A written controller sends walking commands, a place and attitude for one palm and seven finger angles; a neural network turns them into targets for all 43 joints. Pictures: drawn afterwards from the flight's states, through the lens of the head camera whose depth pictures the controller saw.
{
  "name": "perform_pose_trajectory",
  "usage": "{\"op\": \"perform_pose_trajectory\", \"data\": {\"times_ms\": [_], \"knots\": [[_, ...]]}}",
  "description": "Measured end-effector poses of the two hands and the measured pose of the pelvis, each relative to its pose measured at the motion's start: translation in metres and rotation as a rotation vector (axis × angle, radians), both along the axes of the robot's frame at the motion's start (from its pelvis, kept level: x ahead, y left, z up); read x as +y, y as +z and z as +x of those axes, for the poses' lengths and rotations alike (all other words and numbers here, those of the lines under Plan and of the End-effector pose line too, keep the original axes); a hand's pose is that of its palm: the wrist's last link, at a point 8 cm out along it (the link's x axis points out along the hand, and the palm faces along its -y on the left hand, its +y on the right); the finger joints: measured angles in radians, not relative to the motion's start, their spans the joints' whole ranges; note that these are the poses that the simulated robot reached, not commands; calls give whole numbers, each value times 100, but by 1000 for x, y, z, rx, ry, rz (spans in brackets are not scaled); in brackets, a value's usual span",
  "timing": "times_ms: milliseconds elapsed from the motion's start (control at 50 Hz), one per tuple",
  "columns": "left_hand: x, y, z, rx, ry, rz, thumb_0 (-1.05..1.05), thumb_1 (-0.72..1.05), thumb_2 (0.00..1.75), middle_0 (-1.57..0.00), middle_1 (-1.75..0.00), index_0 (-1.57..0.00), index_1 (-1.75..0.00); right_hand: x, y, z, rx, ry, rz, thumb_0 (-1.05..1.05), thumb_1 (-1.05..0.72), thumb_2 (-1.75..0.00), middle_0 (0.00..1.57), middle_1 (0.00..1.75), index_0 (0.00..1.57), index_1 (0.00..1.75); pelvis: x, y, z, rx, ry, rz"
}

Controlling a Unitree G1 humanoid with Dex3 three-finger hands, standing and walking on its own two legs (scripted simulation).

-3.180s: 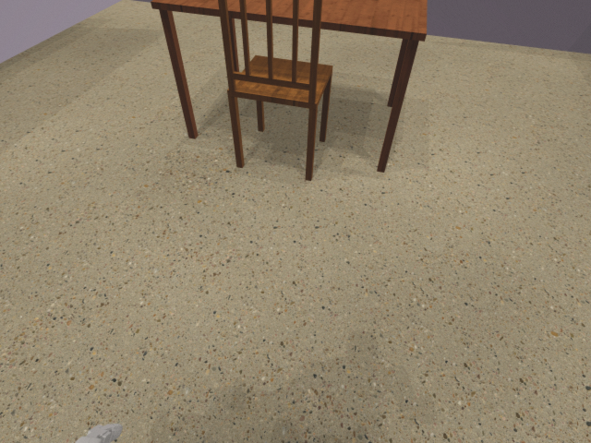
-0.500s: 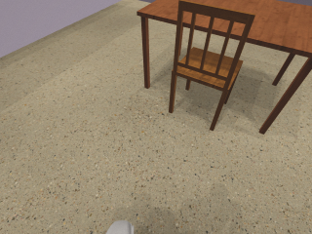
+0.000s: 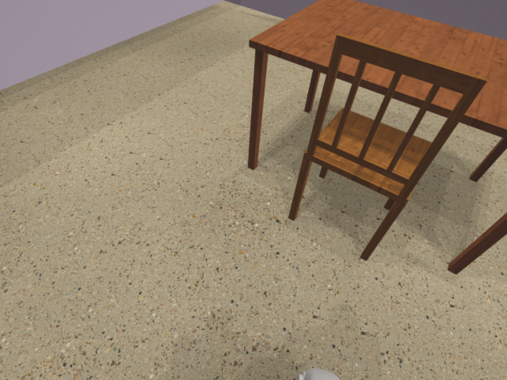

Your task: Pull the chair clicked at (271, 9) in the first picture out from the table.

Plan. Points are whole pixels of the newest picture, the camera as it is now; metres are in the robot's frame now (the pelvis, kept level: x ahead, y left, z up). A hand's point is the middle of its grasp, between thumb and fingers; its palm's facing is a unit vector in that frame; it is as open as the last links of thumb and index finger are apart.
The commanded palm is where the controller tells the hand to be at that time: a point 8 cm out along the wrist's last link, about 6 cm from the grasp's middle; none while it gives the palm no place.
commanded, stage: walk to a spot facing it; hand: left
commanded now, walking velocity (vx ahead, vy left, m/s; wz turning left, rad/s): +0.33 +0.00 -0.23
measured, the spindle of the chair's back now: (378, 119) +0.89 -0.33 -0.08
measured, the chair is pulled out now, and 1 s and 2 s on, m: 0.00 0.00 0.00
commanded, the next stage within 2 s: turn to face it in 0.16 s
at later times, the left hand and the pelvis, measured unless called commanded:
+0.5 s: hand (210, 316) +0.27 +0.10 -0.16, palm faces -0.11 -0.96 -0.25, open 7.2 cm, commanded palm none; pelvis +0.17 -0.08 -0.01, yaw -9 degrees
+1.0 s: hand (195, 286) +0.33 +0.15 -0.18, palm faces -0.28 -0.94 -0.20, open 7.3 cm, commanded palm none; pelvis +0.22 -0.03 +0.00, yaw -22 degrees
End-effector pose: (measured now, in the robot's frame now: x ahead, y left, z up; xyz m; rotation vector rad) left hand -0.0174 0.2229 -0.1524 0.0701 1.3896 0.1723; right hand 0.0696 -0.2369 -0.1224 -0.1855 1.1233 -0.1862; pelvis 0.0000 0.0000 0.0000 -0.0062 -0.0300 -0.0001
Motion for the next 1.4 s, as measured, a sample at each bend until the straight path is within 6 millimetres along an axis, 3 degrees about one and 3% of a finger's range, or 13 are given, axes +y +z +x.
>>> {"op": "perform_pose_trajectory", "data": {"times_ms": [180, 280, 340, 440, 600, 680, 760, 840, 1040, 1120, 1260, 1320, 1400], "knots": [[-9, 18, 170, -200, -112, 36, 0, 91, 90, -19, -30, -20, -30, -9, -15, -37, 250, -117, 53, -1, -92, -90, 20, 30, 20, 30, -18, 1, 73, 9, -39, 23], [-38, 16, 248, -222, -216, 63, 0, 91, 90, -19, -30, -20, -30, -13, -33, -47, 380, -206, 122, 0, -91, -90, 20, 30, 20, 30, -42, -11, 119, 12, -79, 31], [-56, 10, 280, -252, -240, 80, 0, 91, 90, -19, -30, -20, -30, -21, -46, -40, 449, -230, 158, 0, -91, -90, 20, 30, 20, 30, -60, -22, 143, 9, -93, 26], [-75, 16, 284, -203, -222, 76, 0, 91, 90, -20, -30, -20, -30, -45, -42, 19, 372, -225, 139, 1, -91, -90, 20, 30, 20, 30, -73, -12, 163, 3, -126, 29], [-67, 20, 281, -91, -247, 92, 0, 93, 90, -20, -30, -21, -30, -74, -27, 131, 96, -214, 83, 1, -91, -90, 20, 29, 20, 29, -72, -3, 182, 33, -202, 23], [-59, 16, 290, -88, -251, 72, 0, 92, 90, -20, -30, -21, -30, -75, -17, 161, 25, -210, 53, 0, -91, -90, 20, 29, 20, 29, -63, -4, 191, 39, -237, 13], [-47, 6, 306, -100, -256, 47, 0, 91, 90, -20, -30, -21, -30, -67, -8, 175, -12, -220, 12, 0, -91, -90, 20, 29, 20, 30, -49, -7, 200, 43, -270, -1], [-35, -4, 326, -103, -284, 25, 0, 91, 90, -20, -30, -20, -30, -53, -1, 167, -11, -245, -19, 0, -91, -90, 20, 30, 20, 30, -37, -9, 206, 34, -305, -2], [-30, 8, 362, -67, -411, 55, 0, 91, 90, -19, -30, -20, -30, -31, 0, 110, 107, -385, 7, 1, -91, -90, 20, 30, 21, 30, -34, 2, 216, 43, -401, -1], [-48, 11, 375, -61, -473, 69, 0, 91, 90, -19, -30, -20, -30, -31, -11, 78, 162, -449, 44, 1, -91, -90, 20, 30, 21, 30, -42, 0, 215, 43, -430, 5], [-106, 16, 396, -157, -561, 67, 0, 91, 90, -19, -30, -20, -30, -39, -40, 19, 282, -535, 135, 1, -91, -90, 20, 30, 21, 30, -73, -12, 213, 38, -453, 12], [-123, 24, 390, -180, -548, 57, 0, 91, 90, -19, -30, -20, -30, -48, -36, 17, 309, -529, 156, 1, -91, -90, 20, 30, 20, 30, -85, -5, 220, 32, -457, 20], [-127, 26, 378, -129, -536, 71, 0, 93, 90, -20, -30, -21, -30, -65, -30, 38, 259, -533, 158, 1, -91, -90, 20, 29, 20, 30, -99, 1, 231, 28, -466, 30]]}}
